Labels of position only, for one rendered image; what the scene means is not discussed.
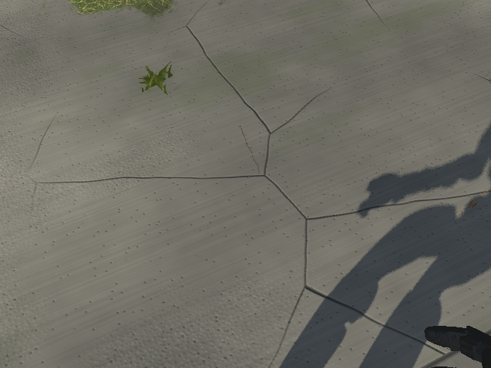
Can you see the right robot hand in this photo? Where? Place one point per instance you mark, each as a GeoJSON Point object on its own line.
{"type": "Point", "coordinates": [471, 342]}

